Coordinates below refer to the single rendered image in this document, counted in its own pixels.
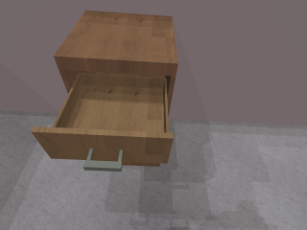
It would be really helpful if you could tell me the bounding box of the cabinet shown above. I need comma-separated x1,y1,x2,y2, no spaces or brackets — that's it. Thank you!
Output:
54,11,178,167

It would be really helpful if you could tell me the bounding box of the drawer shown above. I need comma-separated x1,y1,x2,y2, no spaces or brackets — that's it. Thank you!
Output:
31,73,174,164

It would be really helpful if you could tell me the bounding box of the handle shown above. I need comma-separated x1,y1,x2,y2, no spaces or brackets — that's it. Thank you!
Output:
83,148,123,172

